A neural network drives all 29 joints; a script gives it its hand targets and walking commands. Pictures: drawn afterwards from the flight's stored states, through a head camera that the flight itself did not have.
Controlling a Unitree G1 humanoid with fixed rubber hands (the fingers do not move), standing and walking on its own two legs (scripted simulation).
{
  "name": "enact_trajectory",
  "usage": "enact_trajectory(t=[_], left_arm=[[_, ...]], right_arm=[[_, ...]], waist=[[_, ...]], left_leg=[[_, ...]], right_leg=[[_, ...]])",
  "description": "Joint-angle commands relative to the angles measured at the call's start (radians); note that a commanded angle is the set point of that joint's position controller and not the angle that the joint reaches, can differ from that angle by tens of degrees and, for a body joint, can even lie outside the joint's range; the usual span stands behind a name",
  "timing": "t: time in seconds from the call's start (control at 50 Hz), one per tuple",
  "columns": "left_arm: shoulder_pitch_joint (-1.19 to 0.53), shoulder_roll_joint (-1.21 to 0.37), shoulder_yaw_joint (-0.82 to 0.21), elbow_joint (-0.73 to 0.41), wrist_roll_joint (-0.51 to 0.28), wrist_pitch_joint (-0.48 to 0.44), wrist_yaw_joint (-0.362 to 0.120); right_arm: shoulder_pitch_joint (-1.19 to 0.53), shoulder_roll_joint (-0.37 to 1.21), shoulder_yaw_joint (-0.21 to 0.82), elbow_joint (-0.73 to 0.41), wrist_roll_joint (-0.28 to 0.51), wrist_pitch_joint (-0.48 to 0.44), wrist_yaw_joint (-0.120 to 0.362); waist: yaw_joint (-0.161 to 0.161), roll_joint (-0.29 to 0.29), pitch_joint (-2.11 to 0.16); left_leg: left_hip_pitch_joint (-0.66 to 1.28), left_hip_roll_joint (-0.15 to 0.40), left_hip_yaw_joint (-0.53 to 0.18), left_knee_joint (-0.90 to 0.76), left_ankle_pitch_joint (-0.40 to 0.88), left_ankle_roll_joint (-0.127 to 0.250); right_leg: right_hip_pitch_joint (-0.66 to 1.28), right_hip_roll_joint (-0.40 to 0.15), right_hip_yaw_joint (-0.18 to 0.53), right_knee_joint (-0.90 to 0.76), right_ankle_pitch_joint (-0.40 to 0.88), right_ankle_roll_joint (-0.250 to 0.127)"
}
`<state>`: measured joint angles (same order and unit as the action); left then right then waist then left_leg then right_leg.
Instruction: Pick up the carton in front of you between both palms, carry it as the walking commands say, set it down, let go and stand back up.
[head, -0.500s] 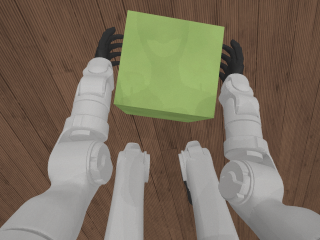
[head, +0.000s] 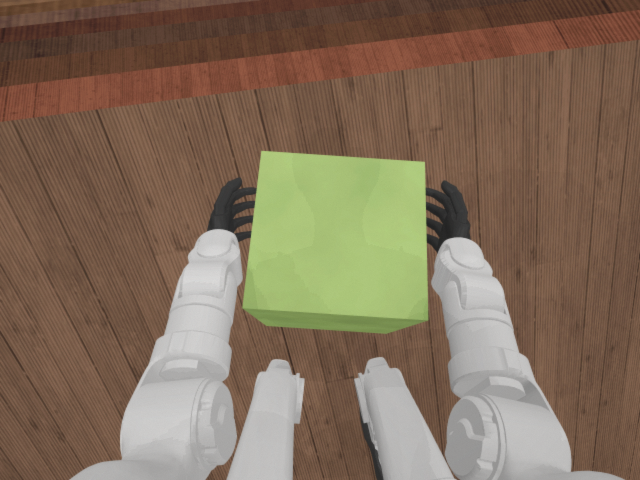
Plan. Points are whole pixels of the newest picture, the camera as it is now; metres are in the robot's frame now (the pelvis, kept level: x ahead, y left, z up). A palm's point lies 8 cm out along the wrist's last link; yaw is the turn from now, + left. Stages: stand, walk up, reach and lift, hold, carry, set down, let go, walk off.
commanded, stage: reach and lift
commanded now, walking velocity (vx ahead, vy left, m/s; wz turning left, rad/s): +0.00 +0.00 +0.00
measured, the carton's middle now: (333, 256) +0.41 -0.01 -0.12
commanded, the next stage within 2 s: hold in 1.74 s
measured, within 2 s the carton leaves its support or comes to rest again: neither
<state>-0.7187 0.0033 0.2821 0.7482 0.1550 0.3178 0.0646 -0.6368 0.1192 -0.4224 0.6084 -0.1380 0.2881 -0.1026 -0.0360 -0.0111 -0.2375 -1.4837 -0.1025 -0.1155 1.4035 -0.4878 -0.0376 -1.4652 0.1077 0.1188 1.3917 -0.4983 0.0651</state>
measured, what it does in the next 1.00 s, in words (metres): rises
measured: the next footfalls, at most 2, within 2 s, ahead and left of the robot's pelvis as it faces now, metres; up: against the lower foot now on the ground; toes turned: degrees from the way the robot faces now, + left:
none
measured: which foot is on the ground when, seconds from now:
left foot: down 0.00-1.00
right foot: down 0.00-1.00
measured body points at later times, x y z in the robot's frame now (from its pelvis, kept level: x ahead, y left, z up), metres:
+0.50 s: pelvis +0.06 +0.00 +0.13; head +0.10 +0.00 +0.58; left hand +0.38 +0.15 +0.09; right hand +0.38 -0.16 +0.11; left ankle +0.07 +0.12 -0.58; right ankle +0.07 -0.14 -0.58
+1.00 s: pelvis +0.04 -0.01 +0.16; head +0.01 -0.01 +0.61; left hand +0.35 +0.15 +0.17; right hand +0.36 -0.16 +0.18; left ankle +0.07 +0.12 -0.58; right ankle +0.07 -0.14 -0.58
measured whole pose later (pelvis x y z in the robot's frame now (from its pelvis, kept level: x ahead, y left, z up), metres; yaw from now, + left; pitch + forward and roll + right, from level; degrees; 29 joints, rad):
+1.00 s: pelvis +0.04 -0.01 +0.16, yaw +1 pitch -3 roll +0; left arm -0.31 -0.15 0.28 0.43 0.30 0.63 0.02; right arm -0.34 0.17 -0.31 0.43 -0.31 0.59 -0.01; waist -0.01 0.00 -0.02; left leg -0.21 -0.05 -0.15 0.49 -0.23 -0.02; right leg -0.20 0.05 0.14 0.50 -0.24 0.01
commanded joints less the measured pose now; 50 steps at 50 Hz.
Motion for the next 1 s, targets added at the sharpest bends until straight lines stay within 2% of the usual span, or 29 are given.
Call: enact_trajectory(t=[0.0, 0.22, 0.38, 0.48, 0.64, 0.7, 0.84, 0.98], left_arm=[[-0.553, -1.125, -0.498, -0.069, -0.137, -0.056, -0.241], [-0.354, -1.140, -0.540, -0.129, -0.121, -0.072, -0.240], [-0.209, -1.143, -0.589, -0.199, -0.124, -0.040, -0.247], [-0.136, -1.147, -0.623, -0.253, -0.141, 0.013, -0.255], [-0.052, -1.139, -0.684, -0.400, -0.177, 0.164, -0.276], [-0.039, -1.115, -0.655, -0.416, -0.166, 0.215, -0.282], [-0.146, -1.099, -0.543, -0.364, -0.119, 0.255, -0.311], [-0.277, -1.143, -0.559, -0.374, -0.131, 0.244, -0.328]], right_arm=[[-0.569, 1.048, 0.616, 0.067, 0.113, 0.002, 0.267], [-0.344, 1.049, 0.639, 0.060, 0.077, -0.012, 0.275], [-0.192, 1.047, 0.690, 0.019, 0.073, 0.021, 0.290], [-0.115, 1.052, 0.729, -0.029, 0.082, 0.074, 0.306], [-0.014, 1.055, 0.773, -0.157, 0.115, 0.217, 0.325], [0.002, 1.038, 0.750, -0.170, 0.103, 0.264, 0.329], [-0.106, 1.035, 0.651, -0.110, 0.060, 0.304, 0.354], [-0.233, 1.080, 0.667, -0.118, 0.075, 0.295, 0.369]], waist=[[0.007, 0.049, -0.693], [0.010, 0.036, -0.556], [0.014, 0.029, -0.425], [0.026, 0.023, -0.340], [0.028, 0.013, -0.187], [0.028, 0.006, -0.090], [0.033, 0.000, 0.056], [0.027, 0.005, -0.040]], left_leg=[[0.574, -0.060, 0.105, -0.243, 0.230, 0.016], [0.831, -0.035, 0.059, -0.475, 0.338, 0.023], [1.033, -0.019, 0.036, -0.656, 0.442, 0.023], [1.154, -0.008, 0.028, -0.760, 0.508, 0.021], [1.340, 0.005, 0.026, -0.926, 0.573, 0.018], [1.360, 0.003, 0.030, -0.977, 0.520, 0.020], [1.321, 0.009, 0.052, -1.013, 0.274, 0.034], [1.340, 0.013, 0.056, -0.991, 0.261, 0.035]], right_leg=[[0.428, 0.066, -0.124, -0.228, 0.219, -0.025], [0.715, 0.038, -0.070, -0.462, 0.332, -0.039], [0.950, 0.016, -0.041, -0.643, 0.447, -0.045], [1.086, 0.005, -0.031, -0.745, 0.514, -0.045], [1.282, -0.008, -0.029, -0.912, 0.596, -0.041], [1.311, -0.010, -0.029, -0.963, 0.551, -0.043], [1.284, -0.023, -0.044, -1.009, 0.306, -0.055], [1.314, -0.028, -0.048, -0.992, 0.289, -0.056]])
